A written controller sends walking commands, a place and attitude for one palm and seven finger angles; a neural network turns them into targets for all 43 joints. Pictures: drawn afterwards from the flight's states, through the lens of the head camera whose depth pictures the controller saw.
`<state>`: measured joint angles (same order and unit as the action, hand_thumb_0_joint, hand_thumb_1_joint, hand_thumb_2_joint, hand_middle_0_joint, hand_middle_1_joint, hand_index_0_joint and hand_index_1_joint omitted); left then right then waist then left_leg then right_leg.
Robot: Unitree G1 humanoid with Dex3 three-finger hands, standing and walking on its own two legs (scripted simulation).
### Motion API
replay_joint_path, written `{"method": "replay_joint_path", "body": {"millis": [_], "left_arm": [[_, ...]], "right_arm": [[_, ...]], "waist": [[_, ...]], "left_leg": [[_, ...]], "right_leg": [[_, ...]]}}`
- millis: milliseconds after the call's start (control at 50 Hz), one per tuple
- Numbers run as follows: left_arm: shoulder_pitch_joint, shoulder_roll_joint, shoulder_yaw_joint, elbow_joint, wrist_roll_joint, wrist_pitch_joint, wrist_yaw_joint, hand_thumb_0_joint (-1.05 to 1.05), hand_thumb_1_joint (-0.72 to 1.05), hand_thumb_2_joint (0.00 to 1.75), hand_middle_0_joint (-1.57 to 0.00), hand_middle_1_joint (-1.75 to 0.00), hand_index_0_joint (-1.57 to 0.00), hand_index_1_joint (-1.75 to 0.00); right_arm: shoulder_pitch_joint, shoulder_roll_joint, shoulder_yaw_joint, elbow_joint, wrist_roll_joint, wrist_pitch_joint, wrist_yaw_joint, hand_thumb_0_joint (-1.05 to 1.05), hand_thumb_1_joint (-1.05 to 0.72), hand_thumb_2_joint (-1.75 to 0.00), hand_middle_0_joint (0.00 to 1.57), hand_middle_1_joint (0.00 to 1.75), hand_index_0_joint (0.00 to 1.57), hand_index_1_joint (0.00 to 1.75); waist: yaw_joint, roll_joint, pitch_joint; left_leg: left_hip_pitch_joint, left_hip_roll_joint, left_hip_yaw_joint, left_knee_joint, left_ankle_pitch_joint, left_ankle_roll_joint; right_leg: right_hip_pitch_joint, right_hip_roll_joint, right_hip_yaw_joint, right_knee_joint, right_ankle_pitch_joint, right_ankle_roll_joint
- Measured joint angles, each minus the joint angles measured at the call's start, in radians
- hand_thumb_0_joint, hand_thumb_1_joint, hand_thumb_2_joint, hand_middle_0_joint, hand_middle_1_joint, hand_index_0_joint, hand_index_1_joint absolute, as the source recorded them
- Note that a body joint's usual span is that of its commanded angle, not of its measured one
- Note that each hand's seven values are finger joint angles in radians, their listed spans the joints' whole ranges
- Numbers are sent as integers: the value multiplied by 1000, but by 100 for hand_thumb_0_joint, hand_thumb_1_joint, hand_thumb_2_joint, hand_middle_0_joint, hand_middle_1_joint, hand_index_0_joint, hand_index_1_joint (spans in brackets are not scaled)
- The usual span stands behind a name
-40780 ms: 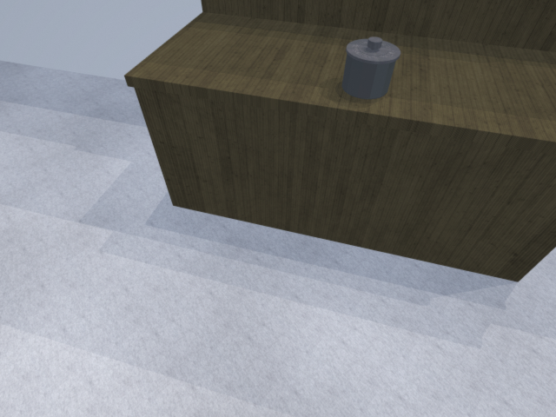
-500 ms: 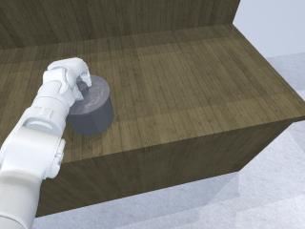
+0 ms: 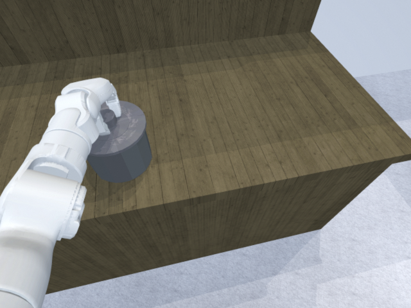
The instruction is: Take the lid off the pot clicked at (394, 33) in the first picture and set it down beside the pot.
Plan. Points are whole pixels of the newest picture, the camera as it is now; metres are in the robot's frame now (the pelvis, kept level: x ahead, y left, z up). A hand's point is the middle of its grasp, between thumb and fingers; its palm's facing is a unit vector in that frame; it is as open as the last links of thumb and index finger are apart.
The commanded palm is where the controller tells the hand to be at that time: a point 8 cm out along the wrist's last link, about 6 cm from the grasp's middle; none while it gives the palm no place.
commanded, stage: lift the lid straight up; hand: left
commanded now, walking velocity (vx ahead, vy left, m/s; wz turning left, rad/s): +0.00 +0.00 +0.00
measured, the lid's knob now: (106, 119) +0.51 +0.18 +0.08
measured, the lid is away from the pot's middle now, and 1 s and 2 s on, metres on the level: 0.00 0.01 0.02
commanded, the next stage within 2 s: none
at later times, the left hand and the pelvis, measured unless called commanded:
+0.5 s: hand (96, 121) +0.47 +0.19 +0.10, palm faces -0.35 -0.11 -0.93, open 7.5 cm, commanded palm +0.47 +0.18 +0.18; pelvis +0.01 +0.00 +0.01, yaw +1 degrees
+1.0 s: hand (89, 105) +0.47 +0.19 +0.14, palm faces -0.31 -0.10 -0.95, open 7.4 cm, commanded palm +0.47 +0.18 +0.22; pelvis +0.01 +0.00 +0.01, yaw +2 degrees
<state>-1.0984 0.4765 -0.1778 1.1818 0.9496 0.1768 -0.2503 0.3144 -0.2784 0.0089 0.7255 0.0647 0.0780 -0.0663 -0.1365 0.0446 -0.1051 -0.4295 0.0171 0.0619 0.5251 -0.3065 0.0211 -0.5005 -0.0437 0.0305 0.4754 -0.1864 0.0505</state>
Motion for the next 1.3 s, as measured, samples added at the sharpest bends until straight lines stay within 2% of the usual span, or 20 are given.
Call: {"method": "replay_joint_path", "body": {"millis": [300, 440, 620, 800, 860, 1000, 1100, 1300], "left_arm": [[56, -19, 8, -61, -8, 3, 8, 0, 28, 68, -119, -115, -63, -96], [104, -32, -12, -125, -16, 8, 18, 5, 32, 68, -122, -116, -61, -95], [108, -58, -42, -167, -27, 32, 21, 10, 34, 69, -123, -116, -62, -93], [64, -68, -49, -153, -30, 63, -16, 12, 36, 69, -123, -116, -62, -93], [65, -57, -32, -176, -32, 56, -32, 13, 36, 69, -123, -116, -62, -93], [52, -38, -40, -196, -23, 63, -55, 14, 36, 70, -123, -116, -62, -93], [36, -42, -53, -196, -31, 74, -71, 14, 36, 70, -123, -116, -62, -93], [-10, -35, -51, -174, -24, 70, -91, 15, 36, 70, -123, -116, -62, -93]], "right_arm": [[-14, 10, -1, -1, -2, -4, -1, 0, -90, -90, 21, 30, 20, 30], [-14, 20, -4, 4, 0, -29, -1, 0, -90, -90, 21, 30, 20, 30], [-37, 25, 2, 17, 0, -63, 4, 0, -90, -90, 21, 30, 20, 30], [-75, 22, 13, 11, 0, -66, 3, 0, -90, -90, 21, 30, 20, 30], [-75, 21, 13, 1, -3, -70, -1, 0, -90, -90, 21, 30, 20, 30], [-62, 13, 10, -3, -1, -66, 1, 0, -90, -90, 21, 30, 20, 30], [-54, 7, 10, 5, 0, -64, 4, 0, -90, -90, 21, 30, 20, 30], [-51, 14, 19, 9, -2, -85, -3, 0, -90, -90, 21, 30, 20, 30]], "waist": [[14, 8, 5], [28, 14, 13], [48, 22, 17], [54, 24, 24], [53, 25, 28], [54, 22, 30], [59, 23, 33], [53, 22, 39]], "left_leg": [[39, -1, -4, -24, 3, 0], [80, -5, -10, -51, 10, 0], [110, -12, -22, -66, 13, 0], [126, -15, -25, -74, 18, 0], [132, -15, -25, -82, 22, -1], [146, -14, -27, -92, 29, -3], [152, -16, -30, -94, 31, -3], [163, -19, -26, -108, 43, -2]], "right_leg": [[41, -1, -5, -24, 1, 0], [83, -5, -12, -48, 4, 1], [115, -12, -24, -53, -3, 1], [128, -16, -27, -51, -5, 1], [132, -15, -27, -56, -2, 0], [146, -15, -29, -65, 3, -1], [154, -16, -32, -68, 5, -1], [160, -19, -28, -74, 14, -1]]}}
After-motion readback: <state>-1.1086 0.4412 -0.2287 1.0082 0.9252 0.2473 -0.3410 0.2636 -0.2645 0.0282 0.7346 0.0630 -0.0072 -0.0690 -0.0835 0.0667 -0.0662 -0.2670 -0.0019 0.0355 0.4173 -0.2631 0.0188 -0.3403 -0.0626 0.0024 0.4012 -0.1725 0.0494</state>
